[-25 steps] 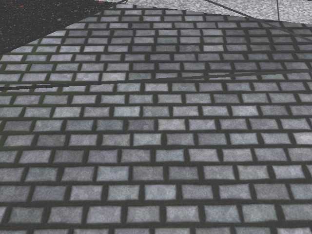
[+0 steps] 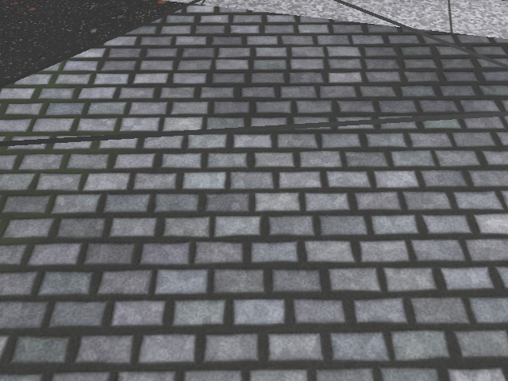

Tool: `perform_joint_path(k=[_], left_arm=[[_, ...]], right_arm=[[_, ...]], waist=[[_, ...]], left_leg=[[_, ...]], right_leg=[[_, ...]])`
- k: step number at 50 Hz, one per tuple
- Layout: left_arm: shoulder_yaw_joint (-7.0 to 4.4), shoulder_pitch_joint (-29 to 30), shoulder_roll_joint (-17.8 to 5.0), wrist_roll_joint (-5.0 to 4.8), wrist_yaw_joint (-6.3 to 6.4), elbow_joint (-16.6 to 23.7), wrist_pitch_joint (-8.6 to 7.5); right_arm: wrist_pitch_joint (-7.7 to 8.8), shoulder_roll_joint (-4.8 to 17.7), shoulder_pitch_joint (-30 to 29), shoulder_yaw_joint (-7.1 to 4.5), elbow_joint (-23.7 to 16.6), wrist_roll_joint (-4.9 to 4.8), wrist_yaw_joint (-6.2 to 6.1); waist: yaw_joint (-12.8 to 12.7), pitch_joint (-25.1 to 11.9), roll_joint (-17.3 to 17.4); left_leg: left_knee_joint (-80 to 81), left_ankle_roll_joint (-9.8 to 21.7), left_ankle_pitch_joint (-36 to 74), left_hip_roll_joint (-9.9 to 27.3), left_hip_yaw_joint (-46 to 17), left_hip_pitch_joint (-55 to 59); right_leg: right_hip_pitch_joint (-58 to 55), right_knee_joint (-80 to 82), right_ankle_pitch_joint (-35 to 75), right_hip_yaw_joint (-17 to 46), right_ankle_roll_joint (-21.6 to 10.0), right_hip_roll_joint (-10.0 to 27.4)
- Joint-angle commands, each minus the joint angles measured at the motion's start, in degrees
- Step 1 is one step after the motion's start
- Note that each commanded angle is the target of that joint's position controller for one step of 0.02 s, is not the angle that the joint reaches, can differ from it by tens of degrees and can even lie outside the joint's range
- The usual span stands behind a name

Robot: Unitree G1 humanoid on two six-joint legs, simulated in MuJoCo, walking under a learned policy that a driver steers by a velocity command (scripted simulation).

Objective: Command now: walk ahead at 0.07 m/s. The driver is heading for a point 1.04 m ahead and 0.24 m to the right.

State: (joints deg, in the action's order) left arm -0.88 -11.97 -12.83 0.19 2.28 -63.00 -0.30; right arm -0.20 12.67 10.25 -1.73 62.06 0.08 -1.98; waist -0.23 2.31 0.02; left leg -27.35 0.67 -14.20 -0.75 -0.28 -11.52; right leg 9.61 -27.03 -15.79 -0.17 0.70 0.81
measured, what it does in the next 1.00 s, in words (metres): walks ahead: left foot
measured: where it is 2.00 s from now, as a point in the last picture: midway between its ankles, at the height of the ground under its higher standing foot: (324, 243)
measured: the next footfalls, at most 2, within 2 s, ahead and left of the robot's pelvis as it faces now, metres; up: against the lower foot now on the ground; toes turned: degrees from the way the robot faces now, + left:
left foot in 0.66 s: +0.42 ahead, +0.11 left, +0.00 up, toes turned +1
right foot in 1.24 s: +0.71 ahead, -0.17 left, +0.00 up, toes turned -18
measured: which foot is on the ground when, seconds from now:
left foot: down 0.00-0.24, up 0.26-0.64, down 0.66-1.00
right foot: down 0.00-0.68, up 0.70-1.00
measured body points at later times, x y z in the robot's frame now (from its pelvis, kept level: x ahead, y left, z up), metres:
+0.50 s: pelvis +0.13 -0.03 +0.00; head +0.15 -0.04 +0.45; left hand +0.03 +0.21 -0.13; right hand +0.30 -0.27 -0.12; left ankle +0.25 +0.12 -0.68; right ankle +0.00 -0.12 -0.74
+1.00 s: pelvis +0.42 +0.02 +0.01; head +0.43 +0.01 +0.46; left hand +0.58 +0.27 -0.11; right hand +0.39 -0.24 -0.14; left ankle +0.39 +0.10 -0.74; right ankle +0.54 -0.18 -0.66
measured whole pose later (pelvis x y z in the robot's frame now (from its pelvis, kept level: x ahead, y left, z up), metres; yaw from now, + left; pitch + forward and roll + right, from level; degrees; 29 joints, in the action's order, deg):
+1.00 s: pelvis +0.42 +0.02 +0.01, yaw -7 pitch +0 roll +3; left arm -4.5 -9.9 -14.9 -1.4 0.7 -51.7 -3.6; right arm 6.5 13.6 17.8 -3.1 59.7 1.0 0.2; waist 2.7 0.3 -2.1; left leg -12.8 3.3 -11.2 -3.9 9.6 -2.2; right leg 41.6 -53.9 -2.3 5.7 -2.2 7.1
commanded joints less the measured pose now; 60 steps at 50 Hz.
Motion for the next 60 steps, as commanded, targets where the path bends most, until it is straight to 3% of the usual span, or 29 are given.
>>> perform_joint_path(k=[1,4,8,9,12,13,14,15,16,18,20,25,28,30,31,33,34,35,36,37,38,39,41,44,48,51,56,58,60], left_arm=[[-1.0,-3.27,-5.81,-0.44,0.36,0.56,-0.17],[-1.2,-2.22,-5.9,-0.88,0.48,2.3,-1.11],[-0.79,-1.27,-2.59,-1.48,-1.06,4.07,-4.09],[-0.92,-1.68,-2.83,-1.65,-1.42,4.13,-4.46],[-1.58,-12.5,-3.51,-1.67,-1.54,0.25,-4.99],[-3.0,-19.99,-8.31,-1.47,-1.35,-1.85,-5.16],[-4.54,-24.95,-14.57,-1.41,-2.01,-2.6,-5.59],[-3.26,-22.77,-10.26,-0.37,-2.09,-1.77,-6.29],[-2.52,-20.33,-7.41,-0.32,-2.25,-0.57,-6.83],[-1.92,-16.78,-6.37,-0.73,-2.86,1.05,-6.68],[-0.98,-17.43,-3.77,-0.25,-2.66,1.26,-5.63],[-1.37,-17.45,-7.5,0.02,-0.9,3.09,-4.82],[-2.16,-19.06,-8.71,-1.08,-0.8,2.3,-5.13],[-2.64,-18.19,-9.15,-1.17,-0.86,2.4,-4.88],[-2.99,-17.49,-9.84,-0.96,-0.86,2.66,-4.53],[-3.01,-15.81,-9.73,-0.27,-0.91,3.64,-3.48],[-2.16,-16.07,-7.62,0.73,-1.09,5.21,-3.44],[0.21,-24.0,2.17,-0.14,-1.9,5.32,-4.72],[-1.09,-18.85,-3.4,-2.07,-2.19,5.3,-6.37],[-2.15,-12.78,-6.56,-3.71,-2.19,7.58,-7.15],[-2.36,-9.83,-7.1,-3.58,-1.61,8.22,-7.33],[-3.19,-8.07,-7.23,-2.58,-0.96,8.34,-6.75],[-3.26,-12.16,-4.02,-2.47,-0.87,7.62,-4.74],[-3.74,-8.55,-3.82,-2.28,-0.67,9.64,-3.03],[-4.05,-1.46,-4.25,-1.5,-1.49,12.67,-3.47],[-3.35,5.14,-3.26,-1.24,-2.73,15.11,-3.93],[-2.35,13.96,-2.36,-1.38,-4.94,20.55,-3.89],[-2.8,13.66,-3.61,-1.62,-5.84,22.26,-3.78],[-4.44,6.78,-6.85,-1.8,-6.24,21.98,-3.46]], right_arm=[[0.19,6.32,2.13,-1.11,-0.74,-0.42,-0.33],[1.05,7.68,3.08,-1.68,-1.44,-1.05,-0.33],[3.39,10.57,8.88,-2.93,-0.64,-1.66,0.55],[3.66,10.33,7.33,-2.87,-1.46,-1.56,0.63],[3.73,8.65,-3.15,-2.26,-5.91,-2.14,1.07],[4.34,4.75,-5.77,-1.31,-7.64,-2.03,1.28],[5.74,3.72,-6.79,-1.0,-10.21,-1.88,1.28],[6.51,6.33,-7.24,-1.67,-10.02,-2.27,1.45],[7.01,6.06,-4.44,-1.62,-9.01,-2.64,2.06],[7.47,6.26,-4.04,-1.94,-8.37,-2.09,2.64],[7.28,5.04,-5.88,-1.98,-9.18,-1.67,3.28],[6.32,1.09,-17.53,0.04,-14.15,-1.48,4.07],[6.05,3.63,-20.03,-0.17,-16.21,-2.04,4.47],[6.28,5.9,-18.63,-0.99,-16.73,-1.96,4.71],[6.34,7.36,-15.58,-1.73,-16.2,-1.86,4.68],[5.87,11.26,0.72,-4.17,-11.47,-2.17,3.99],[5.42,15.18,10.85,-5.28,-9.36,-1.39,3.31],[5.28,17.3,14.09,-5.3,-8.01,-0.39,3.8],[5.54,11.95,11.3,-3.9,-8.27,-0.78,3.94],[6.0,9.51,5.61,-3.18,-9.1,-0.98,3.78],[6.64,8.02,0.66,-2.64,-10.08,-0.75,3.87],[7.22,5.93,-2.02,-2.13,-9.96,-0.06,4.24],[7.75,4.45,-2.85,-1.83,-8.8,0.7,4.37],[8.13,6.23,-1.08,-2.19,-7.21,0.57,3.4],[7.81,8.16,1.94,-2.55,-6.57,0.99,1.78],[7.44,9.19,3.87,-2.54,-6.75,0.6,1.04],[5.27,10.77,10.3,-3.05,-5.49,-0.34,0.69],[4.27,12.0,9.3,-3.45,-6.32,-0.55,0.53],[3.3,13.65,7.63,-3.96,-7.62,-0.46,0.06]], waist=[[0.14,-0.93,0.61],[0.75,5.42,2.31],[1.71,3.97,9.54],[0.7,4.32,9.04],[-6.16,5.07,5.21],[-8.14,3.37,-6.13],[-8.77,2.28,-18.61],[-6.88,3.64,-10.81],[-4.79,3.81,-7.07],[-2.85,3.7,-3.64],[-2.64,3.09,-4.67],[-4.22,5.72,-5.3],[-3.39,6.92,-6.58],[-1.13,4.88,-6.76],[0.91,1.8,-7.83],[8.98,-8.41,-8.28],[11.65,-15.92,-1.76],[5.94,-25.88,15.33],[7.92,-21.01,10.66],[6.43,-11.02,8.3],[4.2,-7.03,2.1],[2.2,-4.0,0.04],[-1.0,-3.64,4.1],[-1.7,0.23,3.88],[-0.31,1.33,1.8],[1.86,2.14,1.22],[4.91,4.12,0.59],[3.27,2.67,2.42],[-1.4,-2.82,5.49]], left_leg=[[4.59,2.14,-9.22,0.92,-1.38,0.24],[6.72,5.58,-29.64,3.91,-6.63,-5.75],[15.34,12.86,-33.58,16.24,-25.59,-1.08],[16.22,13.24,-32.24,17.24,-26.8,-3.82],[7.68,7.34,-20.91,9.03,-12.93,-17.88],[-8.99,2.98,-12.56,1.85,-1.99,-26.28],[-24.12,1.16,-14.76,-2.05,2.86,-35.46],[-35.05,1.85,-16.98,0.89,-2.06,-41.04],[-39.9,2.99,-12.31,2.74,-3.55,-43.65],[-39.61,3.74,-4.47,5.75,-2.37,-44.94],[-34.91,2.89,-0.01,6.95,-0.26,-40.65],[-11.91,0.19,13.1,2.82,5.31,-25.06],[-5.44,1.8,15.19,2.43,3.97,-22.23],[-2.93,3.74,14.08,1.5,3.56,-19.28],[-3.36,4.78,12.67,0.13,4.26,-14.9],[-3.74,7.69,11.58,-1.7,5.09,6.06],[-5.3,11.15,7.72,9.63,-8.4,24.1],[5.14,20.94,-9.03,23.66,-39.49,38.28],[11.64,18.4,-13.67,22.08,-43.32,33.67],[12.5,15.49,-9.23,21.0,-32.92,24.37],[13.91,13.77,-1.1,19.41,-24.85,14.57],[15.55,11.53,4.48,16.64,-18.3,6.89],[18.62,11.26,5.99,14.81,-11.48,0.31],[22.17,11.53,7.44,14.43,-5.21,-2.89],[22.68,10.65,12.88,14.09,0.63,1.64],[22.9,9.12,15.53,13.16,5.78,3.75],[17.71,8.34,22.36,16.56,8.97,16.49],[12.5,7.17,36.0,17.42,10.74,19.02],[0.23,5.72,55.92,17.14,12.57,18.99]], right_leg=[[3.49,3.36,-7.4,-0.74,-1.86,-0.67],[11.4,0.25,-22.62,0.46,-4.26,-0.43],[15.9,-12.96,-10.52,-2.32,-4.83,-1.03],[13.62,-13.55,-10.07,-1.55,-5.81,-0.27],[-6.71,2.59,-6.4,0.48,-8.21,0.41],[-14.74,9.53,-12.39,14.96,-11.0,8.72],[-20.13,17.02,-12.55,35.82,-17.41,20.47],[-20.64,16.24,-8.71,38.17,-18.35,22.28],[-21.84,15.05,-3.83,32.74,-16.54,20.36],[-21.4,15.53,7.73,22.58,-13.1,17.38],[-18.18,16.78,17.63,14.26,-10.93,13.9],[-3.96,22.16,18.48,4.5,-10.36,9.12],[-7.38,22.6,20.22,4.18,-10.12,11.87],[-12.57,18.19,32.25,3.18,-8.84,13.4],[-14.78,13.65,43.26,2.47,-8.1,13.8],[-10.65,-5.89,54.41,-0.26,-5.6,10.87],[3.73,-24.24,35.29,-1.37,-4.19,7.68],[22.38,-44.98,-12.79,2.16,-1.21,-4.18],[28.39,-52.67,-15.69,9.46,-2.84,-2.33],[32.28,-53.85,-11.27,7.74,-3.93,0.41],[29.2,-51.09,-5.4,6.8,-4.34,3.79],[25.86,-47.76,-2.07,6.35,-4.73,5.75],[20.06,-44.38,0.0,7.25,-4.76,7.85],[24.29,-39.6,3.02,7.24,-3.98,8.47],[31.45,-28.41,15.17,7.93,-2.7,7.58],[30.09,-18.3,21.7,3.14,-2.59,6.6],[34.65,-10.21,16.42,-1.27,-4.12,5.17],[30.98,-8.78,10.58,-4.03,-5.83,2.89],[19.58,-9.24,5.27,-7.39,-8.33,-1.79]])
